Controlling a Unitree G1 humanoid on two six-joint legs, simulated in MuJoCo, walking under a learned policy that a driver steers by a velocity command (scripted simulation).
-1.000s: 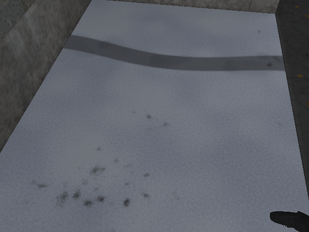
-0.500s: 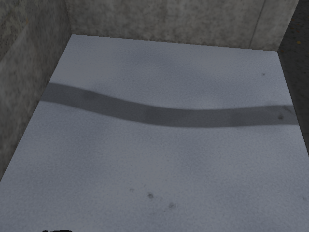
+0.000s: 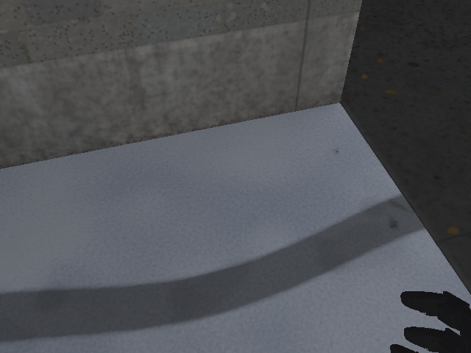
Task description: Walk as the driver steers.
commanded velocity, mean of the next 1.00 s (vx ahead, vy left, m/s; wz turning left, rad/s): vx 0.62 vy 0.00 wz -0.79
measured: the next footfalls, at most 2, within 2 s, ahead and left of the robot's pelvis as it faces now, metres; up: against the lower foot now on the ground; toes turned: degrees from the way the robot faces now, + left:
right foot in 0.42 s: +0.50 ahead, -0.13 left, +0.00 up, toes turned -29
left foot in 0.80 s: +0.82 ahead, -0.13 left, +0.00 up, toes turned -67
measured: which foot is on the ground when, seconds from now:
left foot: down 0.00-0.40, up 0.42-0.78, down 0.80-1.00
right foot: up 0.00-0.40, down 0.42-0.80, up 0.82-1.00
